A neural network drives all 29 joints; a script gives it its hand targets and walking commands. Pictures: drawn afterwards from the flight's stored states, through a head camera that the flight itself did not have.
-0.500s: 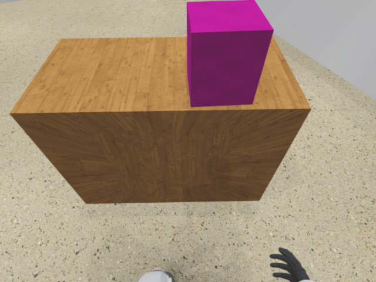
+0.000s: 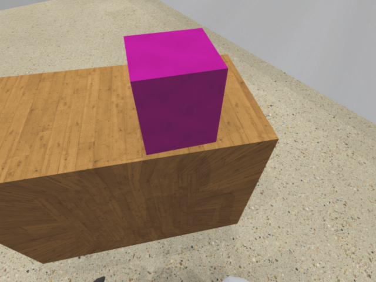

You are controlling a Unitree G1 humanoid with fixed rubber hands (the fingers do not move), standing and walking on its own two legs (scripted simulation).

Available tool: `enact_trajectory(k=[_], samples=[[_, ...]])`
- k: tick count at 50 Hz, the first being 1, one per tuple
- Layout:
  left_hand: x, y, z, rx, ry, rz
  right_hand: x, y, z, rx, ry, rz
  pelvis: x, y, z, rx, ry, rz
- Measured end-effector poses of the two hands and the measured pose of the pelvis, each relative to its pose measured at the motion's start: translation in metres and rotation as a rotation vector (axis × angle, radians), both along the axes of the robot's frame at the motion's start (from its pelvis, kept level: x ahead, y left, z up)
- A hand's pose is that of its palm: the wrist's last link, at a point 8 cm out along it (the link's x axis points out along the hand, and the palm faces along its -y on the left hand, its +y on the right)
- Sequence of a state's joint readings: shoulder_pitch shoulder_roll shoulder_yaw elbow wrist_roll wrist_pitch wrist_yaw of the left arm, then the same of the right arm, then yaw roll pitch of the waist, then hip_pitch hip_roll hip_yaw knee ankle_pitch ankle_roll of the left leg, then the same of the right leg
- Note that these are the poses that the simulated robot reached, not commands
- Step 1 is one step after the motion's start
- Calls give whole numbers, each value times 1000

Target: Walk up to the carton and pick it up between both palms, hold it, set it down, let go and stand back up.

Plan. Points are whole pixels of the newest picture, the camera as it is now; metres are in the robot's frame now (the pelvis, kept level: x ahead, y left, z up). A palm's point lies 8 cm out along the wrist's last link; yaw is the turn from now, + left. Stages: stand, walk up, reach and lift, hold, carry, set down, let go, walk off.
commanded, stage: walk up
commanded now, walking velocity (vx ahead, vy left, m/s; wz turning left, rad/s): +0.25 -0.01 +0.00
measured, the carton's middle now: (173, 93) +0.58 +0.01 +0.07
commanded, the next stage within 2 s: none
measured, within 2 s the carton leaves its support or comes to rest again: neither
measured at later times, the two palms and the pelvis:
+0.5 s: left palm out of the picture +0.07 +0.19 -0.16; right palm (287, 276) +0.15 -0.23 -0.13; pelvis +0.08 -0.01 +0.00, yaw +1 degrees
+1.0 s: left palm out of the picture +0.08 +0.21 -0.15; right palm out of the picture +0.08 -0.19 -0.14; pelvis +0.11 +0.01 +0.01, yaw +0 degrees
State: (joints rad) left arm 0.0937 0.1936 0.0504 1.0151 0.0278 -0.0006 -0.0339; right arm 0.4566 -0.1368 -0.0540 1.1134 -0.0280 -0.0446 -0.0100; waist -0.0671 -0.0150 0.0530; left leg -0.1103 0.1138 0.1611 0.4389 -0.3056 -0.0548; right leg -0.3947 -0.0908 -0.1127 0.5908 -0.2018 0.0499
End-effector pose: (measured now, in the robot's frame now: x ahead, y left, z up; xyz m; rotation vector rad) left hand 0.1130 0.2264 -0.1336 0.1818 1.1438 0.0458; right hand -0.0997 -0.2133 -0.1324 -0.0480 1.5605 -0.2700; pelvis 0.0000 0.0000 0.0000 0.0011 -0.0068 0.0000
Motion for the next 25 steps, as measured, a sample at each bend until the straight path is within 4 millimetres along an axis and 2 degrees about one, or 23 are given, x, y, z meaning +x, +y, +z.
enact_trajectory(k=[2,4,7,10,13,16,21,25], samples=[[18,-14,-2,26,-38,-4,8,-7,-16,37,17,1,15,-12,-10,12,-5,0],[23,-25,1,29,-47,21,27,-14,-24,59,19,16,24,-19,-11,8,-10,13],[9,-31,10,43,-2,67,71,-25,-27,78,-24,55,39,-23,-3,23,-10,24],[-9,-22,20,92,46,144,123,-34,-25,80,-102,98,53,-26,5,31,-6,20],[-27,-20,19,107,130,150,172,-39,-20,47,-197,104,61,-26,9,29,-3,14],[-40,-22,9,83,192,152,208,-39,-16,8,-251,128,66,-23,7,13,-1,15],[-45,-26,-19,-1,244,176,237,-27,-11,-38,-281,190,77,-13,-4,-24,-10,21],[-41,-32,-23,-50,257,191,245,-13,0,-37,-287,199,85,-8,1,-12,-17,14]])
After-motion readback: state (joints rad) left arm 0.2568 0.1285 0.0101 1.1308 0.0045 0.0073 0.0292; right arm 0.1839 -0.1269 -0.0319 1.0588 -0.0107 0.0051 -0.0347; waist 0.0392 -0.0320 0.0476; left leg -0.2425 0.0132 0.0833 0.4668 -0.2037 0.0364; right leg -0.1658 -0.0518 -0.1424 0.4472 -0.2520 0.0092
